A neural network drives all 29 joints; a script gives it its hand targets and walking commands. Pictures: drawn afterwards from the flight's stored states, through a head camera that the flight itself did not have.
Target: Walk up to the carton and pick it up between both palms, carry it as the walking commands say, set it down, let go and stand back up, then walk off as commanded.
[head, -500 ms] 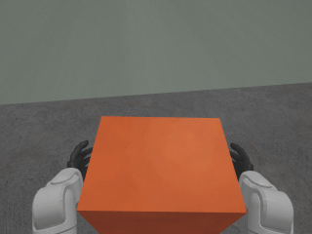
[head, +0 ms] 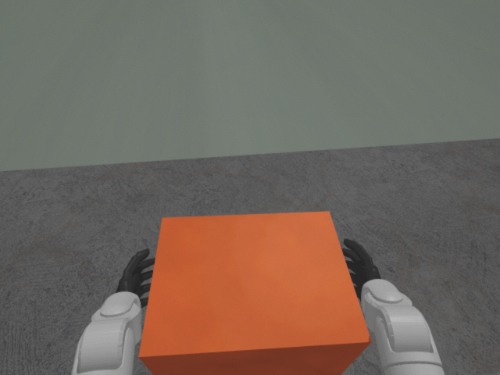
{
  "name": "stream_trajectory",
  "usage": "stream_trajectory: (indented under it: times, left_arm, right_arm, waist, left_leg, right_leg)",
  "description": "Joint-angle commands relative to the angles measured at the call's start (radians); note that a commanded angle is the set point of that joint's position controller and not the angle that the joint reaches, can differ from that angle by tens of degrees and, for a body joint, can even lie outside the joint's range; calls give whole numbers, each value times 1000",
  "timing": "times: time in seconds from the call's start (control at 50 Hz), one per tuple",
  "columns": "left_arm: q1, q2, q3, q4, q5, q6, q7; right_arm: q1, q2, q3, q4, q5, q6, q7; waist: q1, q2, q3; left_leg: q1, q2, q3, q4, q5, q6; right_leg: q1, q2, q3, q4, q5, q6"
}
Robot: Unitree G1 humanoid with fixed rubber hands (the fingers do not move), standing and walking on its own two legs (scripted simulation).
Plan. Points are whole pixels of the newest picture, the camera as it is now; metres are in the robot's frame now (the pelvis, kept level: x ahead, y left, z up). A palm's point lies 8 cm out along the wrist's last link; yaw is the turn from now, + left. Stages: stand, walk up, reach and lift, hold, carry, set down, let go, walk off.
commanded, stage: set down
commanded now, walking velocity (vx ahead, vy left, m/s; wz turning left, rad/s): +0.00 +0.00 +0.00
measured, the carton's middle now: (249, 311) +0.26 +0.01 -0.05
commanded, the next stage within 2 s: none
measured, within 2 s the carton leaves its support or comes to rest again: neither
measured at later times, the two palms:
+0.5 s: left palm (169, 268) +0.33 +0.16 -0.01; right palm (369, 270) +0.33 -0.22 -0.01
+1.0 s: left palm (174, 295) +0.33 +0.16 -0.12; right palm (348, 293) +0.34 -0.21 -0.13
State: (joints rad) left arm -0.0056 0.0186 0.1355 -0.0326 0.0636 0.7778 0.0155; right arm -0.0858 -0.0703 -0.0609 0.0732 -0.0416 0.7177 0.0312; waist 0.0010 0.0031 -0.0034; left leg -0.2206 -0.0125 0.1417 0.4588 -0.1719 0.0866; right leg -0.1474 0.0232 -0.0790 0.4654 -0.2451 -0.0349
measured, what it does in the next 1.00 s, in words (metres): lowers itself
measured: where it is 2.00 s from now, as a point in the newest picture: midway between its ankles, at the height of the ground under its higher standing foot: outside the picture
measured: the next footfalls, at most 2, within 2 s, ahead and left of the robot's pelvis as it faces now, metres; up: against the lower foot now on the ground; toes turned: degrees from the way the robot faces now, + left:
none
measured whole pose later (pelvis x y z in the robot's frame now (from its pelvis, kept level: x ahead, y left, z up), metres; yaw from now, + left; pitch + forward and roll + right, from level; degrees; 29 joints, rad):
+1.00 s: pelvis -0.02 -0.03 -0.05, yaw -2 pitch +19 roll +2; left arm -0.44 -0.01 0.37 0.50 0.16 0.17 -0.07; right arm -0.45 0.01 -0.31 0.48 -0.15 0.17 0.05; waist 0.05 0.00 0.07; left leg -0.93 -0.07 -0.05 0.83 -0.25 0.04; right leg -0.88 0.07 -0.02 0.91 -0.36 -0.06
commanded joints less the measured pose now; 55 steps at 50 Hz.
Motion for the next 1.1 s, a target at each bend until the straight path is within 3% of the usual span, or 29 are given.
stream_trajectory:
  times: [0.0,0.02,0.06,0.08,0.12,0.14,0.16,0.2,0.24,0.32,0.36,0.38,0.4,0.44,0.54,0.58,0.62,0.64,0.66,0.72,0.78,0.8,0.82,0.84,0.88,0.94,0.96,1.06,1.08]
  left_arm:
    - [-533,-166,-201,119,-113,-127,-22]
    - [-472,-203,-220,177,-118,-149,-18]
    - [-599,-299,-236,179,-115,-200,-31]
    - [-685,-284,-214,94,-103,-247,-19]
    - [-705,-363,-245,96,-119,-288,-20]
    - [-741,-486,-240,154,-96,-299,-34]
    - [-767,-521,-268,169,-98,-305,-47]
    - [-783,-642,-256,309,-53,-300,-71]
    - [-929,-801,-314,342,-86,-321,-103]
    - [-883,-905,-260,486,-7,-321,-162]
    - [-882,-868,-207,478,45,-349,-181]
    - [-816,-894,-244,497,38,-367,-200]
    - [-788,-881,-196,525,70,-370,-202]
    - [-728,-866,-177,559,75,-385,-220]
    - [-671,-845,-229,468,91,-496,-235]
    - [-676,-828,-230,469,96,-562,-232]
    - [-713,-815,-243,476,70,-599,-243]
    - [-699,-775,-224,442,80,-615,-244]
    - [-741,-787,-258,467,69,-636,-261]
    - [-800,-701,-265,410,55,-687,-264]
    - [-826,-694,-275,426,43,-704,-263]
    - [-883,-721,-335,402,-8,-705,-254]
    - [-849,-695,-280,413,16,-705,-247]
    - [-890,-728,-306,430,12,-691,-250]
    - [-921,-712,-267,450,7,-674,-247]
    - [-1019,-740,-266,488,22,-625,-256]
    - [-1017,-792,-253,539,34,-603,-257]
    - [-1107,-839,-210,583,31,-535,-278]
    - [-1154,-817,-184,585,41,-529,-283]
  right_arm:
    - [-553,113,123,108,46,-137,24]
    - [-483,128,110,175,39,-144,20]
    - [-629,299,177,155,54,-188,46]
    - [-721,364,249,102,93,-228,61]
    - [-706,368,255,60,79,-274,77]
    - [-779,493,280,127,68,-298,108]
    - [-717,526,249,167,47,-296,112]
    - [-795,584,207,250,5,-314,148]
    - [-851,626,173,264,-15,-344,181]
    - [-746,763,22,425,-88,-325,245]
    - [-736,867,51,462,-77,-330,265]
    - [-664,880,44,464,-104,-328,269]
    - [-673,896,68,485,-115,-328,266]
    - [-689,878,69,434,-121,-333,262]
    - [-628,914,143,349,-93,-435,246]
    - [-660,949,190,324,-81,-486,235]
    - [-626,939,192,365,-90,-514,213]
    - [-650,926,223,348,-69,-529,203]
    - [-623,950,226,367,-82,-548,182]
    - [-703,902,252,332,-59,-606,140]
    - [-750,936,305,345,-53,-621,120]
    - [-749,931,302,344,-37,-621,115]
    - [-843,903,324,300,-22,-624,115]
    - [-866,873,304,308,-31,-625,113]
    - [-931,863,296,319,-33,-607,117]
    - [-951,888,233,453,-53,-550,141]
    - [-984,858,180,453,-102,-545,154]
    - [-1072,840,147,507,-106,-489,187]
    - [-1120,889,125,546,-110,-472,191]
  waist:
    - [-83,51,36]
    - [-94,0,51]
    - [-34,11,-89]
    - [57,37,-161]
    - [3,-30,-244]
    - [60,-7,-238]
    - [15,7,-266]
    - [40,4,-184]
    - [-49,-6,-173]
    - [-76,-35,-145]
    - [-10,11,-140]
    - [-52,-37,-223]
    - [-9,-58,-179]
    - [-8,-100,-192]
    - [6,-53,-410]
    - [62,-67,-496]
    - [18,-122,-519]
    - [73,-99,-570]
    - [35,-124,-579]
    - [68,-115,-727]
    - [106,-117,-779]
    - [43,-111,-778]
    - [122,-106,-826]
    - [84,-64,-781]
    - [101,-115,-720]
    - [96,-50,-616]
    - [52,-42,-620]
    - [26,-56,-641]
    - [62,-62,-613]
  left_leg:
    - [252,78,-241,-67,-273,-55]
    - [225,81,-255,-45,-182,-58]
    - [281,67,-235,-33,-195,-58]
    - [286,69,-242,-16,-133,-48]
    - [350,93,-280,0,-138,-47]
    - [314,80,-273,19,-126,-51]
    - [346,89,-280,-3,-186,-48]
    - [248,78,-312,7,-217,-56]
    - [269,75,-350,4,-248,-69]
    - [261,69,-377,-13,-191,-64]
    - [229,47,-311,57,-37,-49]
    - [273,49,-306,49,67,-36]
    - [237,39,-295,86,126,-29]
    - [212,34,-293,104,185,-24]
    - [138,24,-326,210,521,-18]
    - [43,-3,-319,212,503,-10]
    - [-50,-10,-337,248,391,-9]
    - [-119,-28,-317,254,374,-19]
    - [-213,-36,-319,252,319,-11]
    - [-364,-59,-306,311,263,-28]
    - [-415,-61,-305,352,234,-24]
    - [-428,-62,-315,351,217,-30]
    - [-402,-60,-306,389,197,-29]
    - [-443,-66,-293,404,194,-29]
    - [-421,-70,-285,424,134,-30]
    - [-473,-53,-266,446,-14,-31]
    - [-482,-61,-270,450,-33,-39]
    - [-550,-54,-249,514,-100,-50]
    - [-552,-48,-253,528,-170,-41]
  right_leg:
    - [-235,-19,159,-104,-286,-47]
    - [-239,-25,185,-88,-220,-55]
    - [-239,-24,181,-84,-248,-51]
    - [-249,-24,205,-54,-200,-50]
    - [-289,-2,197,-1,-151,-49]
    - [-300,-16,225,7,-151,-59]
    - [-309,0,200,27,-154,-46]
    - [-335,-2,225,47,-169,-53]
    - [-383,0,219,52,-166,-58]
    - [-418,8,202,66,-140,-52]
    - [-421,-13,230,43,-86,-57]
    - [-383,1,225,33,-17,-47]
    - [-404,-23,252,16,-2,-50]
    - [-401,-12,234,42,53,-38]
    - [-382,-24,273,146,503,2]
    - [-300,-25,297,179,593,12]
    - [-330,-46,312,219,669,24]
    - [-248,-48,315,230,734,31]
    - [-183,-62,320,241,815,47]
    - [-122,-70,340,297,851,67]
    - [-200,-72,359,334,777,62]
    - [-217,-57,353,341,745,57]
    - [-266,-50,351,369,546,57]
    - [-333,-25,324,376,492,41]
    - [-458,-1,291,370,306,44]
    - [-570,15,300,346,-11,12]
    - [-640,39,261,378,-54,4]
    - [-719,56,248,419,-166,-12]
    - [-752,51,264,425,-265,-7]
